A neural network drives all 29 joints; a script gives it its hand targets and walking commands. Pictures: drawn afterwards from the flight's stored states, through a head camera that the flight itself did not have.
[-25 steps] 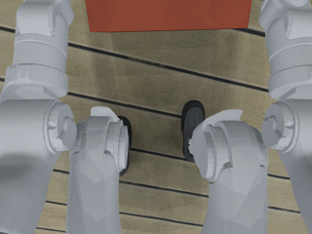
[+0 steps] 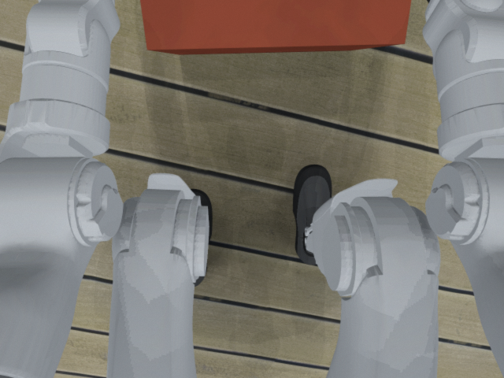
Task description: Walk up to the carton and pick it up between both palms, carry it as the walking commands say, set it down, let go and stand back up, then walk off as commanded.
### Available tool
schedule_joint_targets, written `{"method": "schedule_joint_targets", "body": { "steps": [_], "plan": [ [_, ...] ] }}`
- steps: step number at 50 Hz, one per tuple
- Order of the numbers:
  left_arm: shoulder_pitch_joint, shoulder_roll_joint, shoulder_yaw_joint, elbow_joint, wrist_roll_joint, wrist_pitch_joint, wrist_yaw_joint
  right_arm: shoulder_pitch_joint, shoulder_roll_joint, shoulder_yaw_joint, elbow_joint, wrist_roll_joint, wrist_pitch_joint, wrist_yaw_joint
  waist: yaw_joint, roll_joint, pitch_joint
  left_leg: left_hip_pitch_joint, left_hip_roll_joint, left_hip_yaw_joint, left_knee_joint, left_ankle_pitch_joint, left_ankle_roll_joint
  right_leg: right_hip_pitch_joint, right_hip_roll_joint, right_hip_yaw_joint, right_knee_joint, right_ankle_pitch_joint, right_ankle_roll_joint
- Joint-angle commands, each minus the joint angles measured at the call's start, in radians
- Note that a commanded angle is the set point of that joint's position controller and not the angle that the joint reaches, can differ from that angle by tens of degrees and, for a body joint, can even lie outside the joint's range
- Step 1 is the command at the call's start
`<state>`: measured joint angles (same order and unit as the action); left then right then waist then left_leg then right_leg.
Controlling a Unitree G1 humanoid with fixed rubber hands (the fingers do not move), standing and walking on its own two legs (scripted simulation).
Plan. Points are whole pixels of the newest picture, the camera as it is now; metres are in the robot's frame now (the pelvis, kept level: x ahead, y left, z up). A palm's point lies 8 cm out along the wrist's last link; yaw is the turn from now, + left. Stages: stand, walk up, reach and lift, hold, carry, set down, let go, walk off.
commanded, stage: set down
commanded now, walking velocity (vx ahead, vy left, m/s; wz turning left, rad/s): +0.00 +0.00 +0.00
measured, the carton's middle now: out of the picture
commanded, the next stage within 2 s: none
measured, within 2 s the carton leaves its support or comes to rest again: neither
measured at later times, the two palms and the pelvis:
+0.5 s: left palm out of the picture +0.56 +0.16 -0.19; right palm out of the picture +0.54 -0.22 -0.20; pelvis +0.01 +0.00 +0.00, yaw +0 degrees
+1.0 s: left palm out of the picture +0.56 +0.17 -0.19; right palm out of the picture +0.54 -0.23 -0.20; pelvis +0.01 +0.00 -0.01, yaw +0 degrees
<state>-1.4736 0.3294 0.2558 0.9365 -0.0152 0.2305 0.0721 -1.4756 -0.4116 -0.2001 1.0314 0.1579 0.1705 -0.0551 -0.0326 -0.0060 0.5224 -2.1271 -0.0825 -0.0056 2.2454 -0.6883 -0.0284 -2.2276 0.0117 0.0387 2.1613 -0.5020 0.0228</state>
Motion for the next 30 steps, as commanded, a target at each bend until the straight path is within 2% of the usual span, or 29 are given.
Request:
{"method": "schedule_joint_targets", "body": {
  "steps": [1, 2, 3, 4, 5, 6, 7, 8, 9, 10, 11, 12, 13, 14, 15, 16, 17, 19, 20, 21, 22, 23, 24, 25, 26, 27, 28, 29, 30],
  "plan": [
    [-0.501, -0.648, -0.307, -0.037, -0.109, -0.061, -0.256, -0.468, 0.634, 0.183, -0.058, 0.028, -0.030, 0.256, -0.014, 0.108, -1.012, 0.249, 0.000, 0.025, -0.185, 0.315, 0.026, 0.534, 0.016, -0.053, -0.046, 0.302, -0.040],
    [-0.484, -0.681, -0.286, -0.019, -0.108, -0.060, -0.258, -0.475, 0.648, 0.192, -0.062, 0.018, -0.029, 0.262, -0.013, 0.086, -1.002, 0.246, -0.007, 0.015, -0.190, 0.321, 0.034, 0.516, 0.019, -0.057, -0.032, 0.289, -0.041],
    [-0.513, -0.672, -0.294, -0.044, -0.103, -0.058, -0.257, -0.468, 0.649, 0.187, -0.039, 0.027, -0.026, 0.260, -0.010, 0.090, -0.999, 0.239, -0.002, 0.018, -0.198, 0.313, 0.031, 0.521, 0.012, -0.056, -0.033, 0.294, -0.038],
    [-0.497, -0.695, -0.308, -0.054, -0.117, -0.062, -0.257, -0.471, 0.648, 0.189, -0.073, 0.021, -0.032, 0.264, -0.024, 0.089, -1.014, 0.237, -0.004, 0.006, -0.193, 0.345, 0.031, 0.537, 0.020, -0.058, -0.023, 0.330, -0.041],
    [-0.504, -0.669, -0.303, -0.052, -0.125, -0.065, -0.257, -0.478, 0.637, 0.206, -0.087, 0.029, -0.035, 0.260, -0.024, 0.065, -1.034, 0.229, -0.001, 0.020, -0.171, 0.343, 0.028, 0.577, 0.014, -0.047, -0.026, 0.344, -0.037],
    [-0.475, -0.668, -0.295, -0.016, -0.117, -0.057, -0.262, -0.446, 0.640, 0.197, -0.058, 0.015, -0.031, 0.260, -0.034, 0.063, -1.016, 0.242, -0.001, 0.014, -0.193, 0.344, 0.029, 0.554, 0.013, -0.067, -0.021, 0.337, -0.034],
    [-0.451, -0.680, -0.316, -0.032, -0.120, -0.060, -0.259, -0.421, 0.638, 0.191, -0.046, 0.022, -0.033, 0.262, -0.030, 0.117, -1.027, 0.243, 0.003, 0.013, -0.177, 0.385, 0.016, 0.561, 0.014, -0.052, -0.012, 0.391, -0.037],
    [-0.458, -0.689, -0.311, -0.019, -0.123, -0.067, -0.259, -0.427, 0.668, 0.190, -0.046, 0.021, -0.031, 0.261, -0.037, 0.072, -1.034, 0.229, -0.013, 0.030, -0.175, 0.356, 0.022, 0.584, 0.020, -0.056, -0.029, 0.361, -0.029],
    [-0.454, -0.662, -0.295, -0.037, -0.122, -0.069, -0.258, -0.413, 0.648, 0.187, -0.047, 0.008, -0.032, 0.259, -0.032, 0.069, -1.017, 0.217, -0.008, 0.023, -0.175, 0.367, 0.021, 0.581, 0.014, -0.049, -0.021, 0.383, -0.031],
    [-0.451, -0.648, -0.312, -0.046, -0.133, -0.072, -0.255, -0.426, 0.622, 0.194, -0.071, 0.011, -0.040, 0.249, -0.050, 0.050, -1.017, 0.215, -0.003, 0.013, -0.178, 0.386, 0.024, 0.599, 0.012, -0.055, -0.012, 0.412, -0.031],
    [-0.448, -0.631, -0.281, -0.004, -0.105, -0.068, -0.251, -0.420, 0.600, 0.184, -0.053, 0.015, -0.040, 0.255, -0.028, 0.080, -1.013, 0.243, 0.004, 0.015, -0.181, 0.367, 0.023, 0.577, 0.012, -0.055, -0.015, 0.374, -0.033],
    [-0.449, -0.609, -0.286, -0.053, -0.106, -0.078, -0.237, -0.444, 0.575, 0.184, -0.087, 0.036, -0.054, 0.247, -0.003, 0.084, -1.053, 0.284, -0.003, 0.023, -0.168, 0.418, 0.017, 0.576, 0.010, -0.049, -0.022, 0.398, -0.032],
    [-0.443, -0.619, -0.289, -0.040, -0.119, -0.080, -0.236, -0.428, 0.554, 0.178, -0.058, 0.028, -0.054, 0.238, -0.034, 0.083, -1.072, 0.276, -0.003, 0.019, -0.167, 0.394, 0.016, 0.596, 0.006, -0.056, -0.015, 0.377, -0.036],
    [-0.439, -0.611, -0.310, -0.046, -0.123, -0.083, -0.229, -0.391, 0.541, 0.161, -0.034, 0.010, -0.055, 0.230, -0.057, 0.104, -1.072, 0.319, -0.005, 0.018, -0.163, 0.429, 0.012, 0.557, 0.008, -0.063, -0.020, 0.387, -0.036],
    [-0.446, -0.531, -0.287, -0.047, -0.105, -0.086, -0.215, -0.383, 0.486, 0.131, -0.014, 0.008, -0.056, 0.221, -0.041, 0.113, -1.032, 0.308, 0.007, 0.013, -0.181, 0.407, 0.009, 0.526, 0.007, -0.071, -0.016, 0.370, -0.030],
    [-0.418, -0.527, -0.283, -0.025, -0.099, -0.085, -0.210, -0.358, 0.450, 0.123, 0.015, 0.007, -0.056, 0.218, -0.042, 0.135, -1.032, 0.308, 0.002, 0.021, -0.176, 0.403, 0.001, 0.551, 0.001, -0.062, -0.024, 0.377, -0.037],
    [-0.395, -0.472, -0.259, -0.013, -0.085, -0.089, -0.201, -0.336, 0.451, 0.112, 0.045, -0.004, -0.053, 0.207, -0.012, 0.094, -1.019, 0.270, 0.005, 0.024, -0.170, 0.389, 0.002, 0.571, 0.000, -0.048, -0.026, 0.376, -0.028],
    [-0.385, -0.406, -0.244, -0.019, -0.084, -0.097, -0.181, -0.348, 0.372, 0.101, 0.004, -0.021, -0.068, 0.180, -0.032, 0.088, -1.047, 0.288, 0.004, 0.020, -0.171, 0.412, 0.006, 0.598, 0.000, -0.052, -0.025, 0.391, -0.022],
    [-0.379, -0.305, -0.225, -0.035, -0.091, -0.106, -0.155, -0.366, 0.263, 0.088, -0.025, -0.011, -0.088, 0.145, -0.038, 0.075, -1.068, 0.285, 0.006, 0.022, -0.165, 0.401, 0.003, 0.633, -0.001, -0.047, -0.019, 0.402, -0.021],
    [-0.389, -0.240, -0.215, -0.047, -0.100, -0.121, -0.139, -0.328, 0.244, 0.096, -0.004, -0.001, -0.091, 0.129, -0.030, 0.052, -1.114, 0.289, 0.005, 0.041, -0.151, 0.388, 0.001, 0.706, -0.002, -0.039, -0.032, 0.415, -0.019],
    [-0.368, -0.137, -0.185, -0.015, -0.080, -0.120, -0.108, -0.315, 0.113, 0.048, 0.028, -0.013, -0.102, 0.102, -0.027, 0.078, -1.081, 0.345, 0.014, 0.023, -0.167, 0.410, -0.008, 0.639, 0.000, -0.047, -0.032, 0.397, -0.012],
    [-0.342, -0.063, -0.171, 0.001, -0.082, -0.133, -0.087, -0.288, 0.051, 0.036, 0.041, -0.003, -0.112, 0.079, -0.030, 0.090, -1.079, 0.321, 0.014, 0.026, -0.169, 0.392, -0.004, 0.655, -0.003, -0.041, -0.028, 0.404, -0.014],
    [-0.373, -0.001, -0.172, -0.046, -0.100, -0.146, -0.065, -0.309, -0.027, 0.020, 0.007, -0.007, -0.127, 0.054, -0.045, 0.075, -1.154, 0.349, 0.014, 0.011, -0.163, 0.426, -0.012, 0.692, -0.004, -0.044, -0.018, 0.436, -0.014],
    [-0.339, 0.092, -0.135, 0.010, -0.081, -0.143, -0.035, -0.297, -0.120, -0.012, 0.038, -0.016, -0.128, 0.027, -0.044, 0.080, -1.139, 0.359, 0.022, 0.014, -0.160, 0.434, -0.018, 0.676, -0.005, -0.042, -0.027, 0.436, -0.007],
    [-0.335, 0.130, -0.117, 0.020, -0.084, -0.144, -0.016, -0.282, -0.161, -0.027, 0.043, -0.024, -0.130, 0.010, -0.044, 0.091, -1.181, 0.385, 0.018, 0.016, -0.155, 0.439, -0.020, 0.682, -0.007, -0.043, -0.024, 0.428, -0.008],
    [-0.348, 0.130, -0.144, 0.019, -0.101, -0.146, -0.005, -0.306, -0.156, -0.010, 0.050, 0.009, -0.134, 0.001, -0.017, 0.099, -1.200, 0.386, 0.024, 0.020, -0.158, 0.457, -0.025, 0.686, 0.000, -0.043, -0.023, 0.439, -0.007],
    [-0.342, 0.140, -0.148, 0.010, -0.125, -0.143, -0.004, -0.313, -0.181, -0.029, 0.043, -0.021, -0.135, -0.006, -0.062, 0.058, -1.196, 0.363, 0.025, 0.003, -0.148, 0.468, -0.022, 0.695, -0.005, -0.044, -0.009, 0.480, -0.001],
    [-0.353, 0.155, -0.147, 0.004, -0.125, -0.143, 0.007, -0.317, -0.222, -0.056, 0.035, -0.026, -0.142, -0.017, -0.065, 0.095, -1.230, 0.386, 0.029, 0.002, -0.146, 0.490, -0.031, 0.691, -0.003, -0.048, 0.002, 0.490, -0.004],
    [-0.344, 0.169, -0.148, 0.007, -0.143, -0.145, 0.007, -0.301, -0.211, -0.046, 0.068, -0.018, -0.134, -0.017, -0.055, 0.073, -1.191, 0.343, 0.027, 0.013, -0.149, 0.465, -0.030, 0.680, -0.008, -0.034, -0.012, 0.480, -0.006]
  ]
}}
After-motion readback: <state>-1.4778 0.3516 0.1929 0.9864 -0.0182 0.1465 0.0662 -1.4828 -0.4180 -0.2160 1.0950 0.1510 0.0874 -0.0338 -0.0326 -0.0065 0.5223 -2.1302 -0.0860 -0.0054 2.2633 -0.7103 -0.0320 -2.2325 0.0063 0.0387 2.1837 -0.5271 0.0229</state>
